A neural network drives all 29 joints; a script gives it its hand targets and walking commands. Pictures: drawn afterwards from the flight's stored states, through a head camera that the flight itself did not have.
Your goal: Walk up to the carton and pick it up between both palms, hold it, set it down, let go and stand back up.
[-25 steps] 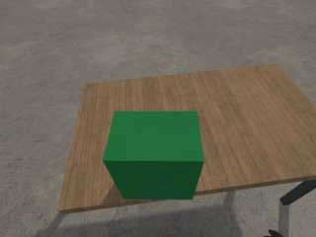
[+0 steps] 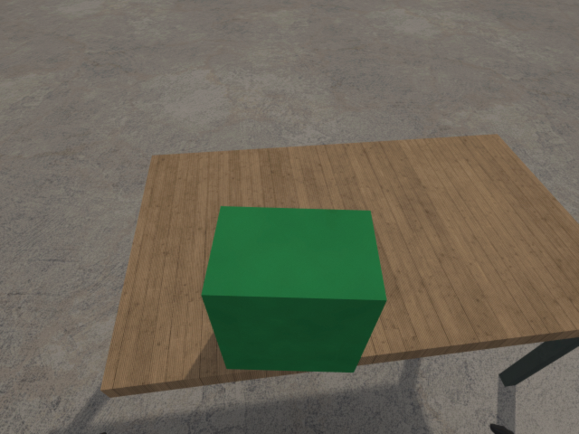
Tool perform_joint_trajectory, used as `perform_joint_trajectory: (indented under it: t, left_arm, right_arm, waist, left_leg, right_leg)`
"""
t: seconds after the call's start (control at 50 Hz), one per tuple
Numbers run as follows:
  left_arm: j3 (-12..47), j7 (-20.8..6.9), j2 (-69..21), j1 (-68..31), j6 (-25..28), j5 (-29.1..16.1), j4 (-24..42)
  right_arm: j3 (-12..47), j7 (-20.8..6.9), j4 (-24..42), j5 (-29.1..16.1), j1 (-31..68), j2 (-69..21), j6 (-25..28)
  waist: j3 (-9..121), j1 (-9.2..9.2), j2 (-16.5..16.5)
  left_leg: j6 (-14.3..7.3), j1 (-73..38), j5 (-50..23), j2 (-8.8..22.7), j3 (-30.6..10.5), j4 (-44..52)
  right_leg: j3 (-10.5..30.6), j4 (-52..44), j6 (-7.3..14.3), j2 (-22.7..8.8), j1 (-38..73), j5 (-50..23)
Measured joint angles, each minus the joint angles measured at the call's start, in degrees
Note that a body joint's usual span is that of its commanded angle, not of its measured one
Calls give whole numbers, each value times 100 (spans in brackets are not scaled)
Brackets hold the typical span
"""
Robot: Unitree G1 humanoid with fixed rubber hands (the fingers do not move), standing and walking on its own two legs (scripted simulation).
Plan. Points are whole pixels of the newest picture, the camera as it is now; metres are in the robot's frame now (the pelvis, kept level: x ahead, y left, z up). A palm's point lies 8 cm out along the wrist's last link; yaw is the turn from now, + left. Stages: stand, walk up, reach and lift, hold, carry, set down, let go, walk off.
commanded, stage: walk up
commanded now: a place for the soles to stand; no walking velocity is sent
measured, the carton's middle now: (292, 296) +0.37 +0.00 -0.07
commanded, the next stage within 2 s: reach and lift in 0.76 s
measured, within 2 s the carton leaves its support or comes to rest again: neither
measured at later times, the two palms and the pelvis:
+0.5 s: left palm out of the picture +0.11 +0.30 -0.10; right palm out of the picture +0.10 -0.31 -0.10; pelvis +0.00 +0.00 +0.00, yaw +0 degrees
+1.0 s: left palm (107, 413) +0.19 +0.28 -0.09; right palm out of the picture +0.14 -0.30 -0.09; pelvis +0.00 -0.01 -0.01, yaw -1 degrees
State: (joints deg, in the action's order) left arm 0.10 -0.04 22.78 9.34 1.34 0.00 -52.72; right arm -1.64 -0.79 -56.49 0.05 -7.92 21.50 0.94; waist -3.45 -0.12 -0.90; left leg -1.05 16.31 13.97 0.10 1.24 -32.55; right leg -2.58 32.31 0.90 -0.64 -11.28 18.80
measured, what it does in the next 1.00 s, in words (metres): stands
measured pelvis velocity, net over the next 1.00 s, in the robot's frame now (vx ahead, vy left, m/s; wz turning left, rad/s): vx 0.00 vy -0.01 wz -0.01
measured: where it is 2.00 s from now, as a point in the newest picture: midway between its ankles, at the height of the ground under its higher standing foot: outside the picture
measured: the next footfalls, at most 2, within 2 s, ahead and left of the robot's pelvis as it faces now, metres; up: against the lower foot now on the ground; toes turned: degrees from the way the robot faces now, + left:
none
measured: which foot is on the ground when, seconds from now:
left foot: down 0.00-1.00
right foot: down 0.00-1.00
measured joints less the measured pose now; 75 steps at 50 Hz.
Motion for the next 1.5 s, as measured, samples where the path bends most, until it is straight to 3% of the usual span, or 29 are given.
perform_joint_trajectory:
  t: [0.78,0.88,0.98,1.08,1.34,1.5]
  left_arm:
    - [0,0,0,-32,52,0,-13]
    - [1,121,-5,-630,-1696,0,594]
    - [1,117,-68,-1053,-2287,-1,1574]
    - [0,51,-115,-1116,-2168,-1,1995]
    - [-134,-48,-116,-76,-1418,0,2009]
    - [-135,-83,-116,-198,-939,-5,2006]
  right_arm:
    - [0,-51,-163,0,119,0,-3]
    - [-241,-298,-473,216,640,-128,646]
    - [-325,-342,-202,234,790,-213,864]
    - [-326,-260,221,234,526,-221,1063]
    - [-299,-56,874,110,-109,-528,1350]
    - [-300,170,1462,110,-366,-1057,1336]
  waist:
    - [140,0,1]
    - [-206,-1,-6]
    - [-392,-1,-67]
    - [-238,-1,-111]
    - [-147,-2,-183]
    - [-147,-2,-185]
  left_leg:
    - [10,0,-59,-41,-4,143]
    - [84,202,130,93,-11,-307]
    - [99,244,229,165,-13,-474]
    - [108,240,268,167,-7,-471]
    - [144,-4,-15,117,16,-105]
    - [133,-62,-250,115,20,25]
  right_leg:
    - [0,-46,-3,-36,-39,-2]
    - [-3,240,-3,78,-178,78]
    - [2,309,-3,145,-186,108]
    - [3,310,-3,145,-187,138]
    - [10,226,-3,94,-76,19]
    - [10,222,8,93,-77,-125]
